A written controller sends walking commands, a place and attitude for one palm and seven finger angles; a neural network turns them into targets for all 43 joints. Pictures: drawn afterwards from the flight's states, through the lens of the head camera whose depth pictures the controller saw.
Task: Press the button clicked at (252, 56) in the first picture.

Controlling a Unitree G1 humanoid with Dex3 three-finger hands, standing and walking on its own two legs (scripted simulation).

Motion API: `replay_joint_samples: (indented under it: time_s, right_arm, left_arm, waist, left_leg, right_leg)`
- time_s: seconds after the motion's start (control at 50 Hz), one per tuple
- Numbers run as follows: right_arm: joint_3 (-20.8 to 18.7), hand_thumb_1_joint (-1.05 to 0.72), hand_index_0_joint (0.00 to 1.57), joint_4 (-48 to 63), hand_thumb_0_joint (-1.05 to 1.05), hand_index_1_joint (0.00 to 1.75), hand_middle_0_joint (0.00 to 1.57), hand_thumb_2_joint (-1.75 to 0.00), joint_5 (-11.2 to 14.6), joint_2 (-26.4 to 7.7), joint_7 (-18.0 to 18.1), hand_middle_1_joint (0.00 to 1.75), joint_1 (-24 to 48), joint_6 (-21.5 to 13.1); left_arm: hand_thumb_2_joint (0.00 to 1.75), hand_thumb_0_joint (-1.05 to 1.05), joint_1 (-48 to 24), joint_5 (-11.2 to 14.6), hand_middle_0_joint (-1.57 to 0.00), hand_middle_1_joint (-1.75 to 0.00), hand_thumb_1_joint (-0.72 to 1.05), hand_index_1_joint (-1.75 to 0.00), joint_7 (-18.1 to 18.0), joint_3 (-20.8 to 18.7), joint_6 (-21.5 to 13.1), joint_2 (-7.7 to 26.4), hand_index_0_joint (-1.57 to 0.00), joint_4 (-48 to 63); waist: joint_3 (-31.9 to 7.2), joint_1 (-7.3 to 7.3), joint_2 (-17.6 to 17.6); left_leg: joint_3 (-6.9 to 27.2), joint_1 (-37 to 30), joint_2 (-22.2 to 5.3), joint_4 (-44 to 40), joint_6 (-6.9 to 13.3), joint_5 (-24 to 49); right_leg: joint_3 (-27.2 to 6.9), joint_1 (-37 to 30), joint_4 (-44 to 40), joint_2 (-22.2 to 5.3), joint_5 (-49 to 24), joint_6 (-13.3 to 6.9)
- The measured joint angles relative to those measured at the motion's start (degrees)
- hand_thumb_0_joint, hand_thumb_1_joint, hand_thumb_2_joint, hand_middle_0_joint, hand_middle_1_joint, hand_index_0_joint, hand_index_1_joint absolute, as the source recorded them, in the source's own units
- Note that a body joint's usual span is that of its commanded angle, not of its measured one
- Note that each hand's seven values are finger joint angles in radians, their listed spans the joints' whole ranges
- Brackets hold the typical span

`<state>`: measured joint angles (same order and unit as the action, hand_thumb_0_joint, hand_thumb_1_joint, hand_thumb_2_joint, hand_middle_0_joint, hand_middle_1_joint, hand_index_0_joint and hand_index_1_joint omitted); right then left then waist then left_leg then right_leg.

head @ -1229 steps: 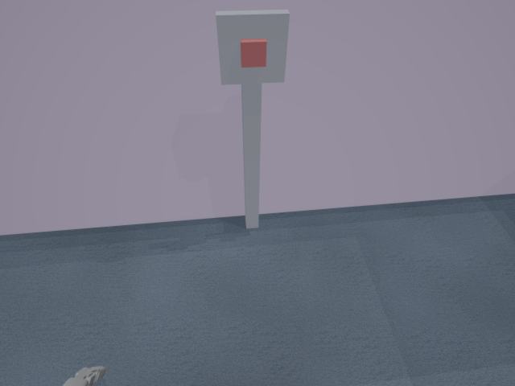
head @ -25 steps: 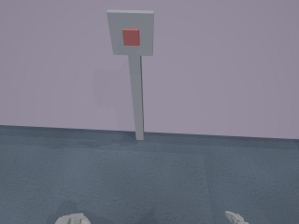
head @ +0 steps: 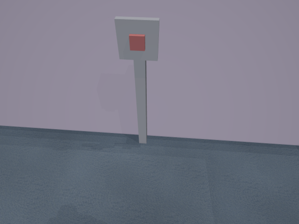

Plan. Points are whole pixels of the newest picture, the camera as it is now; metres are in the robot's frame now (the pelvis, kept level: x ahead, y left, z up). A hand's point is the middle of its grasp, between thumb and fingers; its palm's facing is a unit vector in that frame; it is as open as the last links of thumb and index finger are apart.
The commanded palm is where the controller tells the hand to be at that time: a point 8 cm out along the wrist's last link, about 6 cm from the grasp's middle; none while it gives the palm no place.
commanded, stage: let the arm hang, fingers relaxed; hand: left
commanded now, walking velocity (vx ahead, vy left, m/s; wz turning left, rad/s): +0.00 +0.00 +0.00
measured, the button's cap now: (137, 42) +0.82 +0.10 +0.10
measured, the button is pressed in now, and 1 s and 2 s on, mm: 0 0 0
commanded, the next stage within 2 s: stand and wait in 0.38 s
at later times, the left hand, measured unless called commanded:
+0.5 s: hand out of the picture -0.02 +0.14 -0.17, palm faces +0.05 -0.98 -0.18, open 7.4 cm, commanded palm none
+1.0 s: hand out of the picture +0.02 +0.12 -0.17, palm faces +0.05 -0.98 -0.17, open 7.4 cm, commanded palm none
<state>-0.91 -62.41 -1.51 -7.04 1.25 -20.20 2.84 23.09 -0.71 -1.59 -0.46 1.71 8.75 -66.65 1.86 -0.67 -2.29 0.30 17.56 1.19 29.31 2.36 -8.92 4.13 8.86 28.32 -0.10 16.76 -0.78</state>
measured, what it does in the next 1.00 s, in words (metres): stands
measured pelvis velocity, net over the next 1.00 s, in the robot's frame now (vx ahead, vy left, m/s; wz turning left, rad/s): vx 0.04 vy -0.03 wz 0.00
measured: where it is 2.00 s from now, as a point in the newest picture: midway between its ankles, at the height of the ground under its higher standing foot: outside the picture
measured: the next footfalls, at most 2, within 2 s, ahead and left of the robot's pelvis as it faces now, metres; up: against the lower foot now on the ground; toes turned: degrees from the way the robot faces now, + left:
none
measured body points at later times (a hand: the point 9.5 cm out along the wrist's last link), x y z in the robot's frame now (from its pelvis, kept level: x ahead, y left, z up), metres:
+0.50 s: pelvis +0.02 -0.02 +0.00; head +0.03 -0.02 +0.45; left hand -0.02 +0.19 -0.16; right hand -0.01 -0.22 -0.16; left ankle +0.08 +0.09 -0.73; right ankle -0.01 -0.12 -0.73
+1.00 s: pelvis +0.04 -0.03 +0.01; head +0.06 -0.04 +0.46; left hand +0.02 +0.18 -0.16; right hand +0.02 -0.24 -0.16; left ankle +0.08 +0.09 -0.73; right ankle -0.01 -0.12 -0.73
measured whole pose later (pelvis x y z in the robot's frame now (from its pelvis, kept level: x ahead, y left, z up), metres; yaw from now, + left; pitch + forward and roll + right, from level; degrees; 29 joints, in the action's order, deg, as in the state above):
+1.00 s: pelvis +0.04 -0.03 +0.01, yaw +0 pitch -2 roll +0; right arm -0.5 -65.5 -1.0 -6.5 2.5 -16.1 1.1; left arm 17.1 -0.2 -2.3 -0.6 -0.5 5.9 -66.2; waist 4.0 -0.4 -0.7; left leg 0.8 13.2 0.3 25.5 0.0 -10.3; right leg 4.3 4.3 23.9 1.0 17.8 -2.2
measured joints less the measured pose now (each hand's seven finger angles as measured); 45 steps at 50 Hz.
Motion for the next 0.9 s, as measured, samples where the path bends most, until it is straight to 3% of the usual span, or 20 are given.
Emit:
replay_joint_samples:
  time_s: [0.24, 0.9]
  right_arm:
    - [0.10, -0.91, 0.20, -1.30, 0.00, 0.30, 0.20, -0.89, 0.08, 2.32, 0.49, 0.30, 0.32, -1.24]
    - [0.41, -0.92, 0.20, -2.92, 0.00, 0.30, 0.20, -0.89, 0.44, 0.65, 1.13, 0.30, 3.97, -1.62]
  left_arm:
    - [0.90, 0.01, -5.52, -0.09, -0.21, -0.31, 0.91, -0.31, -0.21, -0.13, -1.94, -3.32, -0.21, 2.25]
    - [0.90, 0.00, -5.47, 0.48, -0.20, -0.30, 0.91, -0.30, -0.66, -0.11, -2.17, -2.88, -0.20, 0.26]
  waist:
    - [-0.42, -0.05, 1.35]
    - [2.17, 0.31, 1.41]
  left_leg:
    - [-0.24, -0.87, 0.63, -4.29, -0.16, 2.09]
    - [0.51, -3.95, -0.77, -3.72, -2.10, -1.05]
  right_leg:
    - [-0.23, 0.33, -1.83, -0.65, -1.00, 0.33]
    - [0.22, -4.05, -4.08, 0.96, 0.80, -1.24]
